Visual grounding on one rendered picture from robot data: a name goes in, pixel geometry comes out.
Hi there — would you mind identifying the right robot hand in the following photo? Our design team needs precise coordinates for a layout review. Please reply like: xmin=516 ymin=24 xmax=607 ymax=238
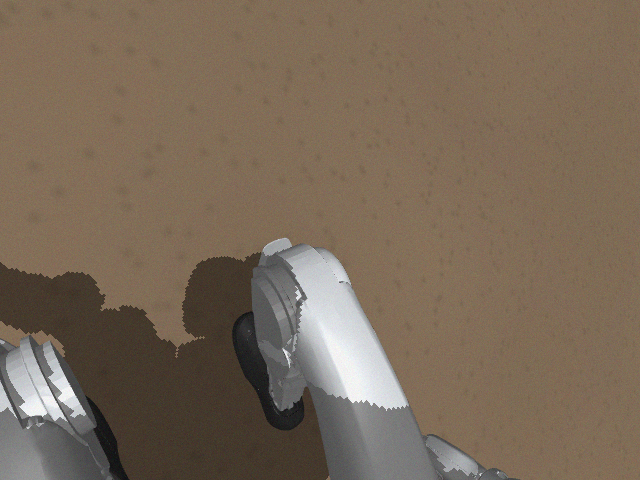
xmin=423 ymin=434 xmax=487 ymax=480

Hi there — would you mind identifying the left robot foot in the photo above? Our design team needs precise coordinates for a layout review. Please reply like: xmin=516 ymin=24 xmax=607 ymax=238
xmin=85 ymin=395 xmax=129 ymax=480

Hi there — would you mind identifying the right robot foot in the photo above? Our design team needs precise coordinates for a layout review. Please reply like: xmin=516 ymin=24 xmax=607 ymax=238
xmin=232 ymin=311 xmax=304 ymax=431

